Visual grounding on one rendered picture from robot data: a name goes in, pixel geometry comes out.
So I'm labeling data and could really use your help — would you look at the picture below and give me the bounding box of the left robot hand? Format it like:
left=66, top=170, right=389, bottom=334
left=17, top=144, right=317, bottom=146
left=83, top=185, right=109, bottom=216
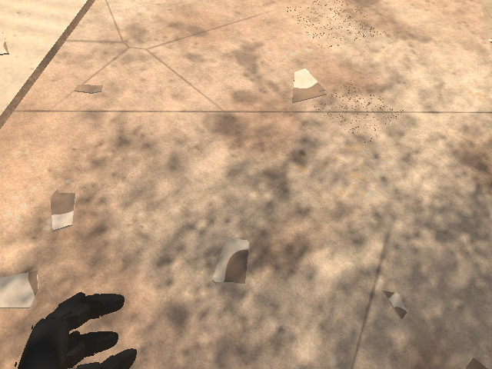
left=15, top=292, right=137, bottom=369

